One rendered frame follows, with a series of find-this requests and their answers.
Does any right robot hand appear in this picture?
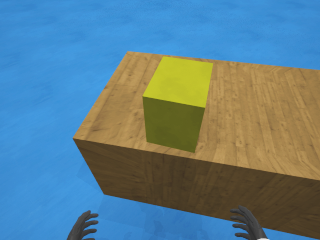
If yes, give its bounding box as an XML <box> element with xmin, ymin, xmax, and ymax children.
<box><xmin>230</xmin><ymin>205</ymin><xmax>268</xmax><ymax>240</ymax></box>

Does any pedestal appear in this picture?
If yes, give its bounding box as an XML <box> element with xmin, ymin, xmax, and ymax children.
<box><xmin>72</xmin><ymin>51</ymin><xmax>320</xmax><ymax>240</ymax></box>

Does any carton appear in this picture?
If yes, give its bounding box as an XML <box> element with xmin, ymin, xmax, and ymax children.
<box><xmin>142</xmin><ymin>56</ymin><xmax>213</xmax><ymax>153</ymax></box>

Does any left robot hand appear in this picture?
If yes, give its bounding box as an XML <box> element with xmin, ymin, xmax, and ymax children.
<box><xmin>66</xmin><ymin>210</ymin><xmax>99</xmax><ymax>240</ymax></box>

